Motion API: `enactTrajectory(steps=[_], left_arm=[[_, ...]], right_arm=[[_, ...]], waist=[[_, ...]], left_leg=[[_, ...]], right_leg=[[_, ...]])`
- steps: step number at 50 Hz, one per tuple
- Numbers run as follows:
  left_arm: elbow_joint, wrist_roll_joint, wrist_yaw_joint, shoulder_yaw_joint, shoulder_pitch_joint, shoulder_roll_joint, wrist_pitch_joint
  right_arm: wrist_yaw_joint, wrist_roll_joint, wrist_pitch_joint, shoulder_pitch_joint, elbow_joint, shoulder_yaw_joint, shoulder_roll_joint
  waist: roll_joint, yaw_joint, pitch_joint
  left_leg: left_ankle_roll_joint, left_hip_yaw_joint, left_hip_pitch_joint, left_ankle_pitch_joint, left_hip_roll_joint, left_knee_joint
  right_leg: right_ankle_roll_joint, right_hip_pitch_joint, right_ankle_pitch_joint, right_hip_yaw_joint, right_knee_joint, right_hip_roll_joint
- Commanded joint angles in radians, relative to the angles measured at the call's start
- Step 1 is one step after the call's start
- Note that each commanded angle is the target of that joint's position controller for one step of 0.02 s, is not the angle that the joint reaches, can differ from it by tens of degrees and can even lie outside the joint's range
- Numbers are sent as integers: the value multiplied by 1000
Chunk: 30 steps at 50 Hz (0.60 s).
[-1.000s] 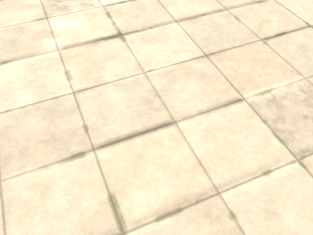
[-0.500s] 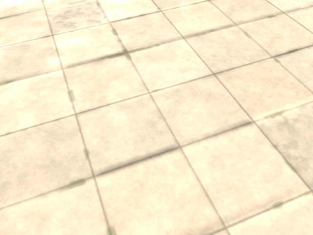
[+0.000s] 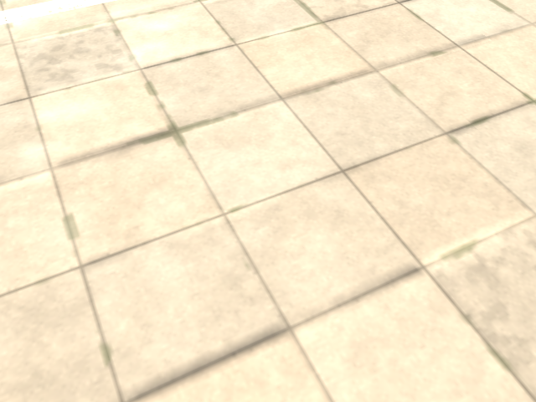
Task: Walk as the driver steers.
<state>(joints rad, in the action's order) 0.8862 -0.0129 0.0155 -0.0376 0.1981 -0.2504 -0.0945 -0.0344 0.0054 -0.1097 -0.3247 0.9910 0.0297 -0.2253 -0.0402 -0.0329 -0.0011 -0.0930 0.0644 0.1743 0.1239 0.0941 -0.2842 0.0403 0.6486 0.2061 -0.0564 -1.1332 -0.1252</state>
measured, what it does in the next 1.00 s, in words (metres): walks ahead: right foot, then left foot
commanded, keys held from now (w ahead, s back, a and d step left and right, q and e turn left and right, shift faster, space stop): w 1.00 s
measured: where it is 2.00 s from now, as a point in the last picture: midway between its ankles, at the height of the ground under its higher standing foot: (275, 224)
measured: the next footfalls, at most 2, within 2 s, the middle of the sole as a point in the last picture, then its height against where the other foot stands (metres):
right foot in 0.30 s outside the picture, level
left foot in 0.86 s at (242, 353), level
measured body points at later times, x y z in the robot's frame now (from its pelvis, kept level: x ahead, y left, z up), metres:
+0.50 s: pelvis +0.27 -0.08 +0.00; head +0.29 -0.10 +0.45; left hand +0.33 +0.18 -0.12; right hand +0.36 -0.35 -0.14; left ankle +0.27 +0.08 -0.66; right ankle +0.29 -0.16 -0.74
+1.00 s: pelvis +0.55 -0.01 -0.01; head +0.57 +0.00 +0.44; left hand +0.58 +0.25 -0.15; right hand +0.67 -0.27 -0.13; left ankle +0.61 +0.07 -0.74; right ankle +0.45 -0.16 -0.65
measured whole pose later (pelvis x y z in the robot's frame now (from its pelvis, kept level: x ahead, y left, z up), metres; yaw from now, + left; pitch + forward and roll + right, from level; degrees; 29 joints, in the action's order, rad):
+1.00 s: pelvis +0.55 -0.01 -0.01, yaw +1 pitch +2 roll +0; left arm 0.97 -0.02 0.00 -0.05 0.31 -0.25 -0.10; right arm -0.04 0.00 -0.10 -0.17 0.90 0.05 -0.24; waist -0.03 0.00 -0.03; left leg -0.07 0.06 0.35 0.15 0.03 -0.47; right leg 0.05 0.41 0.37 -0.03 -1.18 -0.05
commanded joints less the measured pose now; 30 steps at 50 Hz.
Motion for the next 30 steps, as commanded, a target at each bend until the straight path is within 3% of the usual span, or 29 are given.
enactTrajectory(steps=[1,5,10,12,13,14,15,16,17,18,19,20,21,22,23,25,30], left_arm=[[-42,12,6,-12,33,-42,6],[-83,4,-5,-6,-125,-29,-5],[-132,-10,-35,-2,-251,-41,-14],[-139,-10,-46,-8,-233,-61,-23],[-130,-9,-48,-16,-186,-78,-27],[-99,-7,-45,-35,-77,-109,-30],[-44,-4,-38,-63,118,-171,-32],[-19,16,-33,-91,277,-289,-28],[-4,12,-39,-80,310,-249,-22],[-17,6,-41,-56,235,-172,-25],[-41,5,-40,-42,140,-129,-23],[-53,9,-45,-31,63,-100,-22],[-57,13,-49,-23,27,-74,-24],[-48,18,-53,-20,22,-63,-25],[-35,18,-54,-22,39,-67,-28],[-11,18,-47,-29,77,-96,-31],[23,13,-20,-32,150,-116,-16]], right_arm=[[20,-2,-16,39,-56,22,-133],[34,-17,-4,-39,-39,26,-160],[36,-26,16,-113,-5,31,-169],[38,-27,27,-106,-3,37,-181],[39,-26,32,-88,-6,40,-189],[39,-23,37,-67,-13,36,-183],[39,-11,38,-56,-27,22,-149],[33,1,22,-129,-57,-8,-56],[27,-19,-5,-166,-42,-19,-31],[23,-43,-22,-88,-56,10,-146],[24,-50,-27,-8,-80,15,-165],[30,-38,-22,30,-85,18,-151],[36,-25,-9,33,-85,26,-142],[36,-23,6,13,-80,25,-117],[37,-21,18,-3,-75,23,-94],[40,-17,29,22,-88,26,-89],[34,-11,26,210,-149,27,-74]], waist=[[76,47,-53],[79,-10,-54],[95,-49,-81],[107,-25,-71],[118,7,-46],[115,68,15],[79,144,142],[-132,151,307],[-260,141,394],[-159,135,260],[-94,109,162],[-22,76,93],[-24,46,56],[-39,24,42],[-39,15,35],[-23,7,10],[-18,49,-32]], left_leg=[[-172,-217,94,-65,-284,203],[-127,-166,11,-81,-267,186],[-113,-180,-142,-56,-325,116],[-97,-193,-187,-98,-350,64],[-86,-187,-191,-195,-348,11],[-65,-153,-177,-361,-309,-117],[-32,-99,-69,-394,-247,-358],[38,-19,298,-68,-113,-765],[51,-126,524,424,-31,-976],[29,-186,618,384,-101,-1064],[16,-159,617,286,-156,-1045],[22,-138,573,206,-196,-981],[26,-140,518,154,-226,-914],[32,-136,467,123,-236,-883],[39,-126,445,106,-235,-864],[54,-119,484,50,-239,-808],[74,-103,553,-172,-227,-518]], right_leg=[[-27,30,-152,-3,145,-43],[-36,1,-303,34,425,1],[-18,1,-225,44,574,31],[10,-48,-147,51,616,46],[26,-125,-117,69,636,67],[49,-275,-106,96,659,101],[93,-544,-130,48,640,60],[224,-946,-94,-333,660,-199],[310,-1069,28,-684,822,-297],[256,-960,63,-584,836,-262],[216,-817,0,-424,849,-222],[196,-675,-83,-313,887,-175],[176,-584,-130,-235,922,-133],[170,-528,-155,-189,952,-109],[177,-499,-204,-157,969,-97],[190,-491,-292,-106,991,-91],[167,-536,-310,-30,1018,-71]])
Velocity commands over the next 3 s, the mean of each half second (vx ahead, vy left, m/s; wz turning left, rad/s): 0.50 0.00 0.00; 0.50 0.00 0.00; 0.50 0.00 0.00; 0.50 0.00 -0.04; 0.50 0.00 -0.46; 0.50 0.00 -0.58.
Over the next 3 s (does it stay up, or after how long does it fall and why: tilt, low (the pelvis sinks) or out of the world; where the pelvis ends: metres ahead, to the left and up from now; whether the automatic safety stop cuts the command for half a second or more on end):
stays up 1.62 -0.16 -0.01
